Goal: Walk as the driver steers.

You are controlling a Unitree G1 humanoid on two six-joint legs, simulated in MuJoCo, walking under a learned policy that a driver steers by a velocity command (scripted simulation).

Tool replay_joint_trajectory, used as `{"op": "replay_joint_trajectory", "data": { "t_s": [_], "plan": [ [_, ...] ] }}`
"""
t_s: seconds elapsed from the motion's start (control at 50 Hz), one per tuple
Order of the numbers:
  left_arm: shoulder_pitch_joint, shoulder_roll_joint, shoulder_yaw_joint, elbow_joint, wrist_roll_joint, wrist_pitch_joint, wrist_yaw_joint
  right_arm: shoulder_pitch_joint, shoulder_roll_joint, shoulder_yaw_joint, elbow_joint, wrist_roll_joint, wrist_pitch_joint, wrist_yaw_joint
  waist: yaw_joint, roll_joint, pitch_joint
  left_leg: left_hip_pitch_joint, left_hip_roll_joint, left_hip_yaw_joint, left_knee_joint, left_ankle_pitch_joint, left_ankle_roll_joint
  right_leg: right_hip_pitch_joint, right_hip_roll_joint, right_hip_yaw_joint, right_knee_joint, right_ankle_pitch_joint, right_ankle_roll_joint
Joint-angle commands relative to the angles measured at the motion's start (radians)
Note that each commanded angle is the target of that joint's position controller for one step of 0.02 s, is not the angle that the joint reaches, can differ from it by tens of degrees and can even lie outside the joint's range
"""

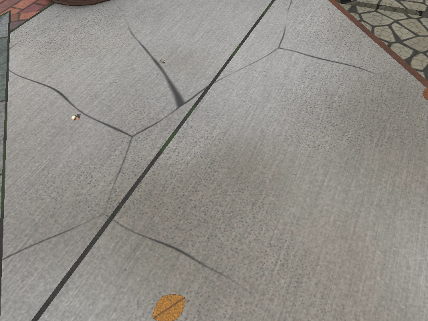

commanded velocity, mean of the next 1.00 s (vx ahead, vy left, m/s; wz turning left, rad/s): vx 0.17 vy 0.00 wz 0.01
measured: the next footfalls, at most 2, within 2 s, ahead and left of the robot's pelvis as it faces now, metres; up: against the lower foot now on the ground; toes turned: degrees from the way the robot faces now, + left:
right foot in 1.16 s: +0.46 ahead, -0.13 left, +0.00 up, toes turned -3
left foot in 1.54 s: +0.44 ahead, +0.09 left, +0.00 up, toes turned -1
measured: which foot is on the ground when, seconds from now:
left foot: down 0.00-1.00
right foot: down 0.00-0.70, up 0.72-1.00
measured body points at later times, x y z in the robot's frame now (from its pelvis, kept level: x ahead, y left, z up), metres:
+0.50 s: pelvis +0.02 -0.01 +0.00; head +0.03 -0.01 +0.45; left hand +0.07 +0.24 -0.14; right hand +0.11 -0.27 -0.14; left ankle +0.05 +0.11 -0.73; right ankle -0.01 -0.14 -0.73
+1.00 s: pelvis +0.17 +0.01 +0.01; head +0.19 +0.02 +0.46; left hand +0.35 +0.26 -0.10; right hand +0.09 -0.22 -0.13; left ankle +0.06 +0.11 -0.73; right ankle +0.32 -0.15 -0.68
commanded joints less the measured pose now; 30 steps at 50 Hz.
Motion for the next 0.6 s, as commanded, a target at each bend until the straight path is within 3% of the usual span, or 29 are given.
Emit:
{"op": "replay_joint_trajectory", "data": {
  "t_s": [0.02, 0.2, 0.46, 0.48, 0.5, 0.54, 0.58, 0.6],
  "plan": [
    [-0.016, 0.101, 0.018, -0.035, -0.005, -0.034, 0.003, -0.03, -0.101, -0.032, -0.042, 0.001, -0.012, -0.01, -0.004, -0.093, 0.01, 0.113, 0.047, -0.058, -0.052, 0.039, 0.034, -0.106, -0.038, 0.045, -0.176, -0.01, -0.031],
    [0.027, 0.099, 0.015, 0.019, -0.015, -0.031, 0.007, -0.004, -0.102, -0.04, 0.06, 0.013, -0.007, -0.014, 0.01, -0.011, -0.021, 0.162, 0.055, -0.055, -0.035, 0.2, 0.027, -0.034, -0.014, 0.02, -0.141, 0.143, -0.037],
    [0.05, 0.081, 0.011, 0.093, -0.017, -0.025, 0.009, -0.012, -0.113, -0.038, 0.191, 0.018, 0.009, -0.029, 0.004, -0.015, 0.009, 0.182, 0.056, -0.047, -0.059, 0.193, 0.018, -0.01, 0.005, 0.001, -0.171, 0.166, -0.038],
    [0.074, 0.075, 0.011, 0.109, -0.018, -0.023, 0.01, 0.004, -0.102, -0.035, 0.209, 0.018, 0.01, -0.029, 0.004, -0.021, -0.01, 0.187, 0.041, -0.029, -0.057, 0.086, 0.019, 0.0, 0.012, -0.004, -0.184, 0.061, -0.042],
    [0.083, 0.089, 0.016, 0.117, -0.024, -0.019, 0.012, 0.009, -0.106, -0.037, 0.22, 0.023, 0.012, -0.029, 0.004, -0.04, 0.01, 0.16, 0.013, -0.001, -0.034, -0.093, 0.022, -0.016, 0.013, 0.006, -0.197, -0.098, -0.062],
    [0.084, 0.131, 0.029, 0.106, -0.034, -0.019, 0.019, -0.012, -0.114, -0.041, 0.218, 0.029, 0.001, -0.026, 0.014, -0.096, 0.093, 0.019, -0.016, 0.032, 0.029, -0.353, 0.032, -0.044, -0.048, 0.108, -0.258, -0.4, -0.124],
    [0.135, 0.185, 0.048, 0.114, -0.048, -0.037, 0.021, -0.064, -0.083, -0.035, 0.196, 0.037, -0.034, -0.012, 0.034, -0.185, 0.159, -0.112, -0.012, 0.073, 0.176, -0.263, 0.034, -0.004, -0.209, 0.326, -0.378, -0.532, -0.212],
    [0.134, 0.198, 0.055, 0.117, -0.053, -0.048, 0.021, -0.083, -0.072, -0.031, 0.186, 0.039, -0.051, -0.003, 0.033, -0.201, 0.194, -0.136, 0.028, 0.046, 0.226, -0.216, 0.045, -0.023, -0.275, 0.407, -0.409, -0.507, -0.249]
  ]
}}
Keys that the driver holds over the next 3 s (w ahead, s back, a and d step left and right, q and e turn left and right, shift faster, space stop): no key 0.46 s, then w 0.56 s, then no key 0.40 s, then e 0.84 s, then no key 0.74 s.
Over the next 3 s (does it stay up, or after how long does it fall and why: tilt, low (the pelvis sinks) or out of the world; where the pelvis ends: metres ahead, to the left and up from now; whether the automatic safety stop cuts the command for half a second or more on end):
stays up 0.40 -0.10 0.01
